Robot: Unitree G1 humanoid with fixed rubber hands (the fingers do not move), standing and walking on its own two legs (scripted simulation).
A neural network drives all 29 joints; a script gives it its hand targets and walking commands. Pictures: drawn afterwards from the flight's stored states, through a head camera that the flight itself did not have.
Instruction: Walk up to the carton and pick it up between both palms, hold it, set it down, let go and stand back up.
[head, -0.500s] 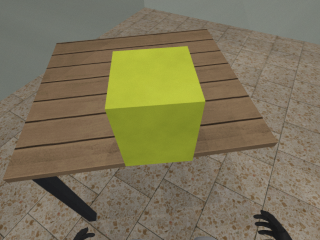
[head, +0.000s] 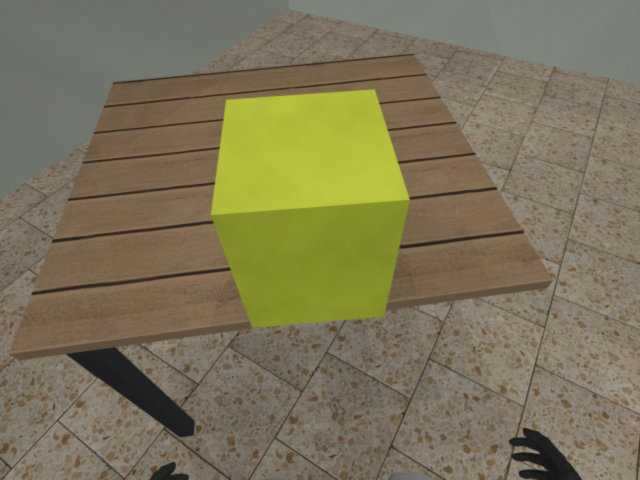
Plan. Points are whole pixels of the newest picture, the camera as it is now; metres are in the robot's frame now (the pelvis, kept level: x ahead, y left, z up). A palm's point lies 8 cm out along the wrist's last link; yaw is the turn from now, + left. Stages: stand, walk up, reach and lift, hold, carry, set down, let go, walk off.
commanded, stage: stand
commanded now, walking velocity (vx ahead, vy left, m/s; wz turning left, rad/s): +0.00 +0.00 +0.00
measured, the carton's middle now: (310, 214) +0.44 +0.03 +0.07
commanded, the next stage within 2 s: none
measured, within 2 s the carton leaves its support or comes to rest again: neither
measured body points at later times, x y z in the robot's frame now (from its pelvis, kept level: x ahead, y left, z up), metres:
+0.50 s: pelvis +0.00 +0.00 +0.00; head +0.02 +0.00 +0.45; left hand +0.10 +0.26 -0.13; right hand +0.12 -0.28 -0.11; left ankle +0.04 +0.12 -0.73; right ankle +0.04 -0.12 -0.73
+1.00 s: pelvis +0.00 +0.00 +0.00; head +0.02 +0.00 +0.45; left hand +0.10 +0.26 -0.13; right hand +0.11 -0.28 -0.11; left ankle +0.04 +0.12 -0.73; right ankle +0.04 -0.12 -0.73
